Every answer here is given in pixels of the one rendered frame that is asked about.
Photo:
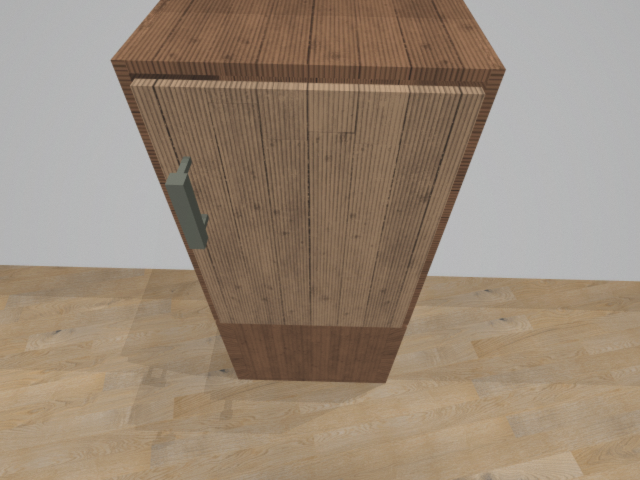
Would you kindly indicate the handle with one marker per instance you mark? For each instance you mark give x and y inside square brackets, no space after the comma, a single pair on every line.
[181,193]

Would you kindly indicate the cupboard door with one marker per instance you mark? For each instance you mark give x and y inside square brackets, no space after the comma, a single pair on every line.
[323,198]

